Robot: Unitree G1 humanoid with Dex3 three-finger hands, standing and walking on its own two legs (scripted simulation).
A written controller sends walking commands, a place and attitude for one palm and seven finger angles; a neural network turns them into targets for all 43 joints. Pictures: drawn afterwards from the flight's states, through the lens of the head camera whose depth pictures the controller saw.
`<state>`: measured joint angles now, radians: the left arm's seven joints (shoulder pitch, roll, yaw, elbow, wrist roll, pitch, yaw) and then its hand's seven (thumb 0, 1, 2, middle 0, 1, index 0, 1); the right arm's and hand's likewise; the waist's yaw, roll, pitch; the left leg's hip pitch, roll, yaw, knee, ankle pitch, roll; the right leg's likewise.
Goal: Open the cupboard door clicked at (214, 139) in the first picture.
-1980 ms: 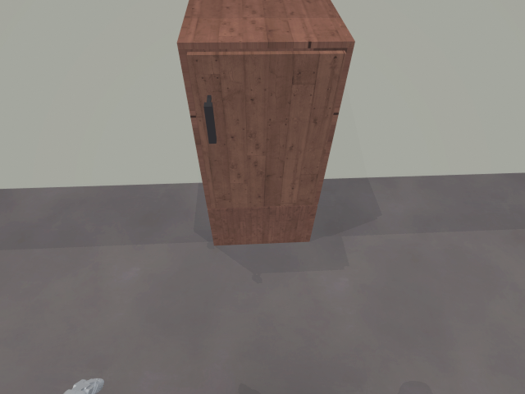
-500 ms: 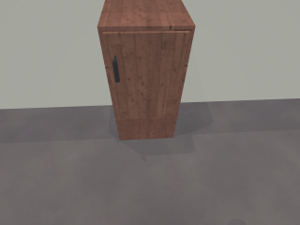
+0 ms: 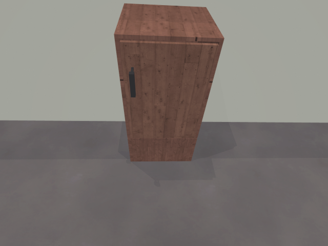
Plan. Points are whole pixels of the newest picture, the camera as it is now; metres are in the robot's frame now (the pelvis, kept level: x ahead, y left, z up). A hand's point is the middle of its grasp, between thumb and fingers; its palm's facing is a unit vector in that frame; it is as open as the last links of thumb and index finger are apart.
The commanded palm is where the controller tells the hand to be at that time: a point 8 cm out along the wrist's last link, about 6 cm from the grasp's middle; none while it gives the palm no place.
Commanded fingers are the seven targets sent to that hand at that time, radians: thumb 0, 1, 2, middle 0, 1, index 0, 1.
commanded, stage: take the last steps up to it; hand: left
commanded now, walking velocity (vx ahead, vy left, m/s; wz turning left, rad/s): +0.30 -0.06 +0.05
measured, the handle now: (132, 82) +0.77 +0.19 -0.04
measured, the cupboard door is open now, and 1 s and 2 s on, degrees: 0 0 0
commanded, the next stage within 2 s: come to a stop and stand still in 0.50 s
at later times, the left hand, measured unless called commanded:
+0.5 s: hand (121, 240) +0.18 +0.13 -0.17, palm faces +0.09 -0.98 -0.20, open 7.3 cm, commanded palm none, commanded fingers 0.00 0.90 0.90 -0.20 -0.30 -0.20 -0.30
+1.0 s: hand (126, 223) +0.23 +0.12 -0.17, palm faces +0.12 -0.96 -0.24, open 7.4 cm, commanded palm none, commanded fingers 0.00 0.90 0.90 -0.20 -0.30 -0.20 -0.30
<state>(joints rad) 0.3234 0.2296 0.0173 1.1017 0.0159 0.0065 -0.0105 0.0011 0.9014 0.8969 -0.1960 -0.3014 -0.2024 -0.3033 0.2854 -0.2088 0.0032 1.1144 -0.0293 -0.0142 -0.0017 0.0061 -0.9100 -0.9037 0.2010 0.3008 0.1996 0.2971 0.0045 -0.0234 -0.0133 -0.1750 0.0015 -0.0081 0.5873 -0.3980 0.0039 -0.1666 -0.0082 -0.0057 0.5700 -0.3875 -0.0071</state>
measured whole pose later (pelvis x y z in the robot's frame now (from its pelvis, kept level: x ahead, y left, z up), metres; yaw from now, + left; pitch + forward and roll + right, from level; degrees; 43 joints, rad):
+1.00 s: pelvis +0.24 -0.07 +0.00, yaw +3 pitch -1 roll +1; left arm 0.28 0.17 0.04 1.04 0.03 0.02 0.03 0.00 0.90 0.90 -0.19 -0.30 -0.20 -0.30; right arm 0.12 -0.16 -0.06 1.03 -0.01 0.04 -0.03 0.00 -0.92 -0.90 0.20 0.30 0.20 0.30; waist 0.03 0.01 0.08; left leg -0.31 0.05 0.11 0.68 -0.38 0.00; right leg -0.29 -0.05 -0.08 0.62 -0.32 -0.01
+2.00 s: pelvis +0.18 -0.04 +0.01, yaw +5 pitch -2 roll +1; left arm 0.36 0.12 0.00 1.06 0.02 0.00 0.02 0.00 0.90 0.90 -0.20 -0.30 -0.20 -0.30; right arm 0.33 -0.16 -0.01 1.05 -0.02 -0.01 -0.02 0.01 -0.91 -0.90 0.20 0.30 0.20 0.30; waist 0.00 0.01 0.01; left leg -0.22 -0.03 0.07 0.49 -0.25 0.04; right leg -0.31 -0.02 0.05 0.50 -0.17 0.02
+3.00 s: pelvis +0.24 -0.06 +0.01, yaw +5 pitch -1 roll +0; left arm 0.31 0.14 0.01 1.09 0.01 -0.01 0.03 0.01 0.92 0.90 -0.20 -0.30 -0.20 -0.30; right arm 0.30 -0.12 0.00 1.12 -0.01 -0.03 -0.04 0.01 -0.91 -0.90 0.20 0.30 0.20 0.30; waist 0.00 0.00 0.03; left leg -0.11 0.01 0.06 0.45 -0.32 0.00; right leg -0.22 0.02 0.03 0.49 -0.25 -0.01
